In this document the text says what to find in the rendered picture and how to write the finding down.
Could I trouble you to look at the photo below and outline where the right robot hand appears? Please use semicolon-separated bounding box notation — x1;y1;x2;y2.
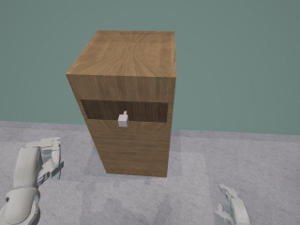
215;184;252;225

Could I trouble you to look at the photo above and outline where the handle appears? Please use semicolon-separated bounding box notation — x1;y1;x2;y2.
118;111;129;128

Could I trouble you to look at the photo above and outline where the left robot hand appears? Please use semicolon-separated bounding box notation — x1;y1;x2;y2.
12;137;64;189

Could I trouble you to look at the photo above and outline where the cabinet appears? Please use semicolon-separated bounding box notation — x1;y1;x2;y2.
66;30;176;178

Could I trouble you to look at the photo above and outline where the robot left forearm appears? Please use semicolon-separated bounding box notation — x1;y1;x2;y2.
0;187;41;225

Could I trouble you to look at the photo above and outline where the drawer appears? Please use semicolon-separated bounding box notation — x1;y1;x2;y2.
82;99;168;123

